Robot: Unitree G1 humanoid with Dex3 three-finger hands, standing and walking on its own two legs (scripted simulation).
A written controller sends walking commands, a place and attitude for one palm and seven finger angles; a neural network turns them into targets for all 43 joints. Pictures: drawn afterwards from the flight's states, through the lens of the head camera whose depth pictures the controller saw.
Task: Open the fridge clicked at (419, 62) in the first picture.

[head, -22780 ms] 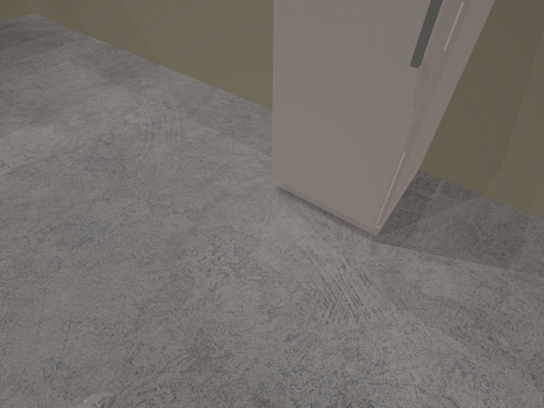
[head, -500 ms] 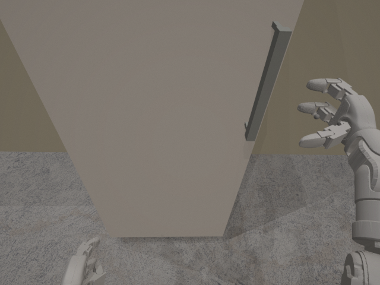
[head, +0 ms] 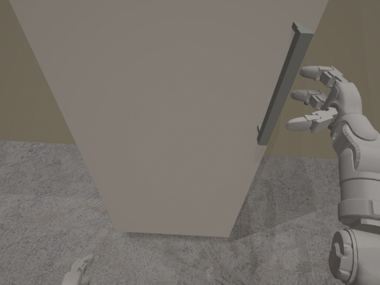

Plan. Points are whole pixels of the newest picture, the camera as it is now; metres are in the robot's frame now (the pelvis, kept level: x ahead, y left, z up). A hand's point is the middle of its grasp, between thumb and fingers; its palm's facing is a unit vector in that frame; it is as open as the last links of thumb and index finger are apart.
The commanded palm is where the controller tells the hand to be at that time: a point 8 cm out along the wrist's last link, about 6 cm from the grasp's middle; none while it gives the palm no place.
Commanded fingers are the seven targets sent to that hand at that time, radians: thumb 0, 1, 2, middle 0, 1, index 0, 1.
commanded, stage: move the hooked fingers beside the handle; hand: right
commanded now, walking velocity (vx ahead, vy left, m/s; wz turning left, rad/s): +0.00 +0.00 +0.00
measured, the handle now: (276, 92) +0.47 -0.13 +0.20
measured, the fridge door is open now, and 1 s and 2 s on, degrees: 0 0 0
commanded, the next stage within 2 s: feel for the door with the fingertips in 1.02 s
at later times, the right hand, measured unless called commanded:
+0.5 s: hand (307, 106) +0.41 -0.18 +0.21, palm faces +0.01 +1.00 -0.03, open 14.0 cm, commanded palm +0.40 -0.23 +0.21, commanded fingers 0.00 0.50 -0.30 0.30 1.20 0.30 1.20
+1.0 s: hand (312, 106) +0.42 -0.19 +0.21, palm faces +0.00 +1.00 -0.03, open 14.0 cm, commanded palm +0.40 -0.24 +0.21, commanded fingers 0.00 0.50 -0.30 0.30 1.20 0.30 1.20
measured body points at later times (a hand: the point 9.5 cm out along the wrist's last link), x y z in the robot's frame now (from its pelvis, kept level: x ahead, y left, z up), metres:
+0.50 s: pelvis -0.01 +0.00 +0.00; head -0.02 +0.01 +0.45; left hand +0.14 +0.26 -0.10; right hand +0.41 -0.23 +0.22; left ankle -0.01 +0.13 -0.74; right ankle -0.02 -0.14 -0.74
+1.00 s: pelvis +0.00 +0.00 +0.00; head -0.01 +0.01 +0.45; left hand +0.09 +0.27 -0.11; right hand +0.41 -0.24 +0.22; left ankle -0.01 +0.13 -0.74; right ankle -0.02 -0.14 -0.74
